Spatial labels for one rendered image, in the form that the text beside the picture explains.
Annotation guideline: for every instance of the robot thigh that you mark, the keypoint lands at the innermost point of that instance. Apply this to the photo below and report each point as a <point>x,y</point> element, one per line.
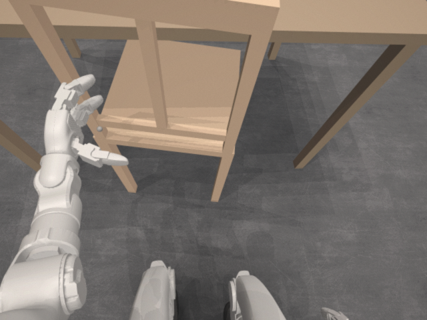
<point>249,296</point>
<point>156,290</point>

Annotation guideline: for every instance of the left robot thigh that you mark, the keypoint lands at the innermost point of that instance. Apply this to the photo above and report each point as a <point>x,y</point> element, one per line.
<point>156,290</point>

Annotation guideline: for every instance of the chair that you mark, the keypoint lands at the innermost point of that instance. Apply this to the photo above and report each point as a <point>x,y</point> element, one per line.
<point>168,95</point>

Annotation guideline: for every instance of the right robot thigh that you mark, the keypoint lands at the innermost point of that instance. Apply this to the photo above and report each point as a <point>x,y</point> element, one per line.
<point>249,296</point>

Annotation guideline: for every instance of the robot left upper arm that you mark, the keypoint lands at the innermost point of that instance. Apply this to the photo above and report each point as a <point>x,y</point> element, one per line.
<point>49,288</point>

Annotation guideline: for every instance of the table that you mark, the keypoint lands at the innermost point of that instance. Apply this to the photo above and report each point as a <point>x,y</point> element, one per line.
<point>401,24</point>

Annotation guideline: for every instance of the left robot hand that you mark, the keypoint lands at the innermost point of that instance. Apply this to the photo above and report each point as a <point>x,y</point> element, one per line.
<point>63,124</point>

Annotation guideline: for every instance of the left robot forearm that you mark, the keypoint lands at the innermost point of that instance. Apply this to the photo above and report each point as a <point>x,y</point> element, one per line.
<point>57,219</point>

